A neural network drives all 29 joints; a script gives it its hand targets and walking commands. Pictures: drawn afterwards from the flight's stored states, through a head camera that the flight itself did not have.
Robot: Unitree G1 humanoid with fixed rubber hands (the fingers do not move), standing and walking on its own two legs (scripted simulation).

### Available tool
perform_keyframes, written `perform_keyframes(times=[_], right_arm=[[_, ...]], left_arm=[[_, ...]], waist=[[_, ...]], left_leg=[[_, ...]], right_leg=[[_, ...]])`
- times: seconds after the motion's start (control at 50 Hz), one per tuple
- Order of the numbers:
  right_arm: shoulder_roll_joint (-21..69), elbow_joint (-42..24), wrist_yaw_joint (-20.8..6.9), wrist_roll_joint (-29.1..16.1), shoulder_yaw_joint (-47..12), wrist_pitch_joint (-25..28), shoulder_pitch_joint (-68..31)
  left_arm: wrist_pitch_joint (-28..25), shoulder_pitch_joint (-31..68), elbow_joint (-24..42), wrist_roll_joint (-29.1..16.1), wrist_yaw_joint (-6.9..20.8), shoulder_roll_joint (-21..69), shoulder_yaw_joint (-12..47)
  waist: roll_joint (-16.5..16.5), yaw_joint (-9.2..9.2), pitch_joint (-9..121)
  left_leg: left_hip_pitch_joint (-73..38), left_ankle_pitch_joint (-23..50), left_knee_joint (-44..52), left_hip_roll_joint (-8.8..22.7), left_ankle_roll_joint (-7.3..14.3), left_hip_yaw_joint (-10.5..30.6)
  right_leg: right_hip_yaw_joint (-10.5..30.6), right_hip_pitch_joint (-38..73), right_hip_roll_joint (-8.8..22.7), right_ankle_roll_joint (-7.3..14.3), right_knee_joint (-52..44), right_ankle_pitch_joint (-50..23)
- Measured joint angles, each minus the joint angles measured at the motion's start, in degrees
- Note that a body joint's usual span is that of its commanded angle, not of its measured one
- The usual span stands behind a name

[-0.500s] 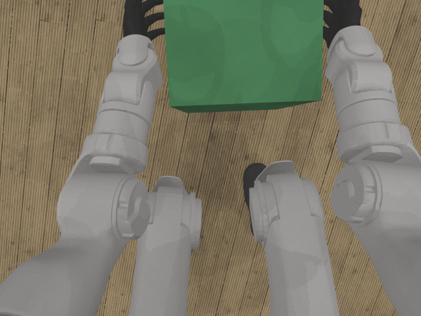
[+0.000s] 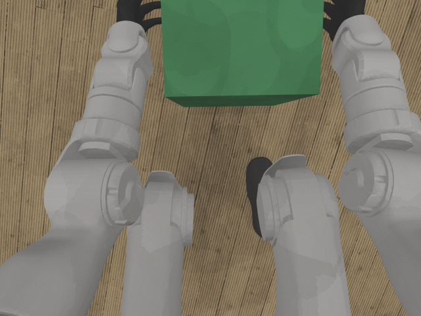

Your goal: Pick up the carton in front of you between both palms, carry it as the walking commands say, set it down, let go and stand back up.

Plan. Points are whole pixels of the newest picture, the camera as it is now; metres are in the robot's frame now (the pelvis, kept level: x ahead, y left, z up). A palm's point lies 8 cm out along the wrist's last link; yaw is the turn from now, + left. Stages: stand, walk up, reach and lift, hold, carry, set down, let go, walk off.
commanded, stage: set down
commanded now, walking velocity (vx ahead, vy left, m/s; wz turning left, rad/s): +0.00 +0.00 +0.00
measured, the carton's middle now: (233, 45) +0.51 -0.09 -0.25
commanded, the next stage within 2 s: let go in 1.62 s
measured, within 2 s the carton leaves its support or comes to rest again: neither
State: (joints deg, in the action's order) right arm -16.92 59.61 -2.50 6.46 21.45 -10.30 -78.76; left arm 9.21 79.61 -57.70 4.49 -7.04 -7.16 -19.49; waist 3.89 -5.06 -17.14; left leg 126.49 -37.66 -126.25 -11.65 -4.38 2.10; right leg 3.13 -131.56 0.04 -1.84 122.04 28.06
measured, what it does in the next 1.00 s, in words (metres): rises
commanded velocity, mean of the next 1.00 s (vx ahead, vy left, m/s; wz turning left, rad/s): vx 0.00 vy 0.00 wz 0.00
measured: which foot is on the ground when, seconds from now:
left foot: down 0.00-1.00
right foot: down 0.00-1.00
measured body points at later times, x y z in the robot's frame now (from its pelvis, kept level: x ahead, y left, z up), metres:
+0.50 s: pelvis +0.00 +0.00 -0.01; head +0.37 -0.04 +0.23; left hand +0.55 +0.10 -0.20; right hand +0.50 -0.29 -0.21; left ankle +0.09 +0.11 -0.34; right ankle +0.13 -0.13 -0.34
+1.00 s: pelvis +0.00 -0.01 +0.07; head +0.33 -0.06 +0.37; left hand +0.57 +0.09 -0.05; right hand +0.52 -0.30 -0.05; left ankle +0.09 +0.11 -0.34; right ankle +0.13 -0.13 -0.34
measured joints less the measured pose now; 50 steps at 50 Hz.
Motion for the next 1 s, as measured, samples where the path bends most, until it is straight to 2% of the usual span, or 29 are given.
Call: perform_keyframes(times=[0.2, 0.32, 0.38, 0.46, 0.56, 0.64, 0.8, 1.0], right_arm=[[-0.5, 1.4, -1.7, 1.5, 2.2, 0.8, -1.4], [-1.6, 4.4, -1.7, 0.7, 2.2, 3.8, -2.9], [-3.8, 8.1, 0.5, -2.3, 0.3, 6.5, -3.3], [-7.3, 10.7, 2.9, -9.1, -3.8, 9.3, -2.7], [-10.5, 9.3, 3.2, -16.0, -8.8, 10.4, -2.1], [-11.2, 6.2, 3.2, -18.5, -10.6, 9.6, -1.7], [-8.2, -2.3, 3.7, -16.2, -10.1, 5.1, 2.5], [-5.8, -2.1, 2.7, -11.1, -6.7, 3.3, 6.0]], left_arm=[[-0.4, 1.6, -1.0, 2.0, 2.4, -0.6, -1.4], [-1.6, 2.6, -2.1, 0.8, 2.6, -1.6, 1.3], [-2.8, 3.1, -3.5, -3.1, 1.2, -3.5, 5.8], [-4.0, 2.5, -4.2, -9.2, -0.3, -7.0, 11.2], [-4.5, 0.8, -1.2, -14.4, -0.8, -9.6, 15.3], [-4.0, -0.5, 2.6, -15.9, -1.7, -9.7, 16.4], [-0.5, -5.1, 9.4, -13.2, -3.6, -7.0, 12.6], [0.3, -6.9, 5.2, -8.0, -2.1, -5.0, 6.8]], waist=[[-0.3, 0.17, -1.5], [-0.7, 0.13, -3.3], [-1.2, 0.36, -5.1], [-1.4, 0.71, -6.9], [-1.7, 0.90, -7.3], [-2.1, 1.24, -6.0], [-1.7, 1.41, 0.9], [-1.6, 1.43, 11.8]], left_leg=[[-0.1, 0.5, -0.5, 1.0, 0.4, -0.4], [-0.6, 0.5, -1.0, 1.4, 0.5, -0.8], [-1.4, 0.3, -1.0, 1.7, 0.4, -1.1], [-1.7, 0.0, -1.3, 2.5, 0.4, -1.0], [-1.1, -0.2, -1.9, 3.6, 0.7, -1.0], [-1.0, -0.3, -1.9, 4.2, 0.6, -1.0], [-3.9, -0.1, 3.2, 5.5, 1.4, -1.7], [-7.7, 2.4, 14.9, 6.3, 1.8, -1.7]], right_leg=[[-0.3, 0.2, 0.3, 0.2, 0.3, -0.5], [-0.1, 0.7, 0.5, 0.1, 1.0, -0.4], [0.1, 1.2, 0.5, 0.2, 1.3, -0.3], [-0.6, 1.4, 0.9, 0.8, 1.5, 0.0], [-1.4, 0.8, 1.5, 1.7, 2.1, 0.2], [-1.6, 0.3, 1.3, 2.0, 2.0, 0.0], [-0.8, 2.9, 0.0, 1.6, -2.8, -0.4], [-0.3, 6.8, -0.7, 1.4, -13.8, -2.1]])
